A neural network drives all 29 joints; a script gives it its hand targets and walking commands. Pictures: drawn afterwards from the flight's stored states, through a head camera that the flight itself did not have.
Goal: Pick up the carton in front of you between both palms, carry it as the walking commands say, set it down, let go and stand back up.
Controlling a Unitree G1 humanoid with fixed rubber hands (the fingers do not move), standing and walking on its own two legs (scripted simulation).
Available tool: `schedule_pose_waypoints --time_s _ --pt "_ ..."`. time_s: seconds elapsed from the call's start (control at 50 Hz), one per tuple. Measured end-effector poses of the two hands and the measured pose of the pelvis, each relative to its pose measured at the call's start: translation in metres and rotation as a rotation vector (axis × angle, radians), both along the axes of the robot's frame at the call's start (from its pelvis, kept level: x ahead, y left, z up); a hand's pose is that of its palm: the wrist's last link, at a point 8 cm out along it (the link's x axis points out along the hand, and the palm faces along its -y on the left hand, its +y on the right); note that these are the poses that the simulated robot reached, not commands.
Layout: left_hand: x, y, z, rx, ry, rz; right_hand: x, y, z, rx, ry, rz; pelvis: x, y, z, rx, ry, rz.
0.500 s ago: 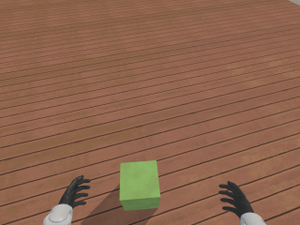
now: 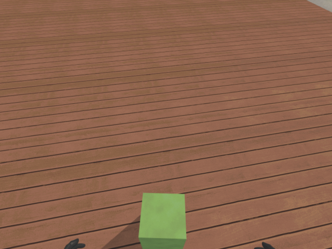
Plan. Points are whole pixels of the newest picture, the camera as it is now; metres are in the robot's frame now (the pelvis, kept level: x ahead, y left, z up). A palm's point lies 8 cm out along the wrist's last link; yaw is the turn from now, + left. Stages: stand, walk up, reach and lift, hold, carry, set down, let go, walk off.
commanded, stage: stand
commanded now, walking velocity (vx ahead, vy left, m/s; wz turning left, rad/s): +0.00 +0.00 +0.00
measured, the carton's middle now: (163, 222) +0.35 +0.03 -0.63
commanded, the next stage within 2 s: none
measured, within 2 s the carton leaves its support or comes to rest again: neither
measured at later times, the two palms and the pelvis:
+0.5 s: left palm out of the picture +0.02 +0.27 -0.12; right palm out of the picture +0.07 -0.25 -0.11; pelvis -0.01 +0.00 +0.00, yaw +3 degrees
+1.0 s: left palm out of the picture -0.05 +0.25 -0.13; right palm out of the picture +0.03 -0.25 -0.12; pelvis -0.02 -0.01 +0.01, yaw +4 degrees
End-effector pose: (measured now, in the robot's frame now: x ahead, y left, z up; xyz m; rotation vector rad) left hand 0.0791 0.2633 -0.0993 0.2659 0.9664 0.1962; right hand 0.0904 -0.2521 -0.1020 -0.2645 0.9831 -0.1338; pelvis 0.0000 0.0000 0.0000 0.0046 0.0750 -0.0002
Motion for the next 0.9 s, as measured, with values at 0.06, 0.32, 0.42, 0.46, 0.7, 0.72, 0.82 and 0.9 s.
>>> schedule_pose_waypoints --time_s 0.06,0.32,0.42,0.46,0.7,0.72,0.82,0.9 --pt "-0.006 0.0 -0.004 -0.003 0.022 0.017 0.004 0.002 -0.002 0.0 0.007 0.005 0.002 0.001 -0.001 -0.003 -0.001 0.007" --pt "-0.038 0.007 -0.015 -0.003 0.116 0.067 -0.003 0.004 -0.006 -0.022 0.061 0.012 -0.001 0.003 -0.003 -0.014 -0.015 0.033" --pt "-0.052 0.009 -0.016 -0.002 0.149 0.081 -0.01 0.003 -0.007 -0.027 0.083 0.015 -0.004 0.003 -0.002 -0.015 -0.023 0.041" --pt "-0.057 0.009 -0.017 -0.003 0.163 0.086 -0.013 0.003 -0.007 -0.028 0.091 0.016 -0.006 0.003 -0.001 -0.016 -0.027 0.044" --pt "-0.09 0.002 -0.021 -0.023 0.242 0.115 -0.031 0.0 -0.008 -0.029 0.142 0.016 -0.014 0.0 0.003 -0.016 -0.049 0.059" --pt "-0.092 0.001 -0.022 -0.025 0.248 0.117 -0.032 -0.001 -0.008 -0.029 0.147 0.016 -0.014 -0.001 0.003 -0.016 -0.05 0.06" --pt "-0.105 -0.004 -0.024 -0.038 0.281 0.127 -0.041 -0.002 -0.009 -0.027 0.172 0.013 -0.017 -0.002 0.005 -0.015 -0.058 0.064" --pt "-0.115 -0.009 -0.026 -0.049 0.307 0.136 -0.049 -0.002 -0.011 -0.023 0.195 0.009 -0.019 -0.004 0.006 -0.014 -0.064 0.066"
